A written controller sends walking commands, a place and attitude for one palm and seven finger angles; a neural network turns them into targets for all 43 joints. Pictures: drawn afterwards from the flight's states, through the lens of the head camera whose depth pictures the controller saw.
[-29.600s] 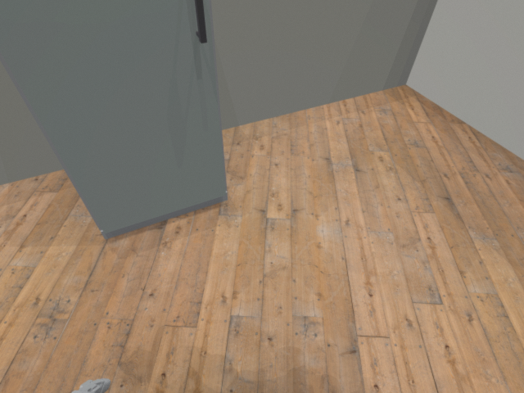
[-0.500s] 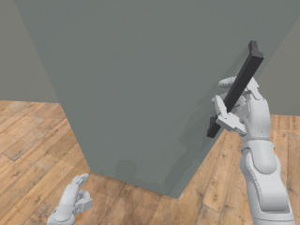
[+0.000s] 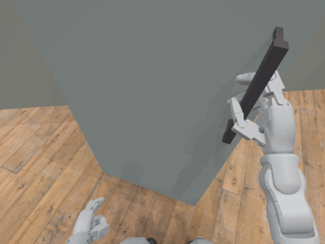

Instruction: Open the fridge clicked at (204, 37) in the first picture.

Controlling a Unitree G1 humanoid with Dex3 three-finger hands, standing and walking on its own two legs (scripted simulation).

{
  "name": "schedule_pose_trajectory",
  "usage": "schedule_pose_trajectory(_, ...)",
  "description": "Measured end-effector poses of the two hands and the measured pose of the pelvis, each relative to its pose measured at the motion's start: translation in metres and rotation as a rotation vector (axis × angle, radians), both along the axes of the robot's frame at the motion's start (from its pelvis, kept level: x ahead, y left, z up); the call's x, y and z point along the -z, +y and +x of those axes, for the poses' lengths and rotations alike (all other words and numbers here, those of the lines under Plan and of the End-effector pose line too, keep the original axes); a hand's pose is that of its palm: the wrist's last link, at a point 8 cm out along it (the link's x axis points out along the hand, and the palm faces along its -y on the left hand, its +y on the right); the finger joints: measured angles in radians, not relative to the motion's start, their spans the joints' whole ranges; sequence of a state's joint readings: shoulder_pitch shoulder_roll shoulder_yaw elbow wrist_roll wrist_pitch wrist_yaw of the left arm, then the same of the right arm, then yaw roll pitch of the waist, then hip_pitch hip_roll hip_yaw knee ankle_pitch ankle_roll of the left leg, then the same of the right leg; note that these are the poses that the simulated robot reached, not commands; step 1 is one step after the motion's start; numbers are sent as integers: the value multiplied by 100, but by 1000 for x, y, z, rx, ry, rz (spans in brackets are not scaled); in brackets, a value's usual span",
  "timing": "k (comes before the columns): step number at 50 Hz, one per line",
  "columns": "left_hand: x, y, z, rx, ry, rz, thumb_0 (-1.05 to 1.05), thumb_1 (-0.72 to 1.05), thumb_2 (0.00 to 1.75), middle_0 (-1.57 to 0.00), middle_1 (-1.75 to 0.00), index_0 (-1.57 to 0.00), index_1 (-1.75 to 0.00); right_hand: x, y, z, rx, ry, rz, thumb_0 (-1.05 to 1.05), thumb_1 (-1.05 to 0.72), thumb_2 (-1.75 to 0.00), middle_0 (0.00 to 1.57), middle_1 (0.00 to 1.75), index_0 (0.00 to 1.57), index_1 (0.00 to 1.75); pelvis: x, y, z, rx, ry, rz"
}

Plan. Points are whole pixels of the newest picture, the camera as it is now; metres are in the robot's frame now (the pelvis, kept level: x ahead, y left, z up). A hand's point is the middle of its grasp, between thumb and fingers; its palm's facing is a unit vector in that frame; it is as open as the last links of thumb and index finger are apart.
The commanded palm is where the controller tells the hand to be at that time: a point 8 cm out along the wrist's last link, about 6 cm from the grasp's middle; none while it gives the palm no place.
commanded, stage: walk backward, drawing the door open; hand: right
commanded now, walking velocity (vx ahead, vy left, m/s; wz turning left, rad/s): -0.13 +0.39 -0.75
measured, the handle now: (247, 97) +0.36 -0.10 +0.21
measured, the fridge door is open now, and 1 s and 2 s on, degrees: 27 45 55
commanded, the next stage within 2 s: stop walking and hold the door back in 1.16 s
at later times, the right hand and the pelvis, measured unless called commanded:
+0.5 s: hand (218, 141) +0.27 -0.05 +0.19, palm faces +0.45 +0.87 -0.19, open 6.4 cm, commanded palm +0.21 -0.08 +0.20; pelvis +0.02 +0.19 -0.01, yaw -23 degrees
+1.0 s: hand (181, 180) +0.19 +0.01 +0.20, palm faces +0.79 +0.57 -0.20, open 6.0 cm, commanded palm +0.13 +0.00 +0.19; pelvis +0.09 +0.36 +0.01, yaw -42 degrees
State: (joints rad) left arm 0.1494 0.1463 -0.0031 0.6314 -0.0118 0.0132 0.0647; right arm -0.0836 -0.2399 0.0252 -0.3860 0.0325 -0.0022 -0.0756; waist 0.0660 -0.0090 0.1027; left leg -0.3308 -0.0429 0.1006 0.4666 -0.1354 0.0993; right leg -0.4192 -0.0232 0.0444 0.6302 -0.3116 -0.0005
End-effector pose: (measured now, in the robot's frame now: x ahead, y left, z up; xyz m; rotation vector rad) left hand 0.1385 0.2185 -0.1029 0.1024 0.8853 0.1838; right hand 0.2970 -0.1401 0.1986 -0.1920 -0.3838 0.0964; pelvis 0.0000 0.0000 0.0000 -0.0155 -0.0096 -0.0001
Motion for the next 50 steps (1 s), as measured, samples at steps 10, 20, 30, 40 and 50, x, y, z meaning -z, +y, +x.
schedule_pose_trajectory(10,-11,34,33,163,-108,102,1,91,90,-20,-30,-19,-30,5,14,-35,50,-61,-11,-11,-67,-73,48,140,19,119,11,40,-7,176,43,4)
schedule_pose_trajectory(20,-1,59,79,436,-25,-1,1,90,90,-21,-30,-20,-30,6,36,-60,293,-73,11,-9,-66,-80,48,140,23,125,0,136,5,324,18,61)
schedule_pose_trajectory(30,-3,129,161,540,-86,25,1,91,90,-21,-30,-20,-30,3,67,-86,636,-41,-10,-7,-70,-84,46,140,24,132,0,227,29,489,27,1)
schedule_pose_trajectory(40,-22,155,192,691,-133,123,1,91,90,-20,-30,-19,-30,9,96,-121,739,-156,30,-5,-70,-85,47,140,29,136,7,289,44,622,23,16)
schedule_pose_trajectory(50,-20,184,200,856,-50,26,1,90,90,-21,-30,-20,-30,1,134,-160,994,-45,-16,-6,-68,-82,47,140,31,137,-10,362,87,729,-34,85)
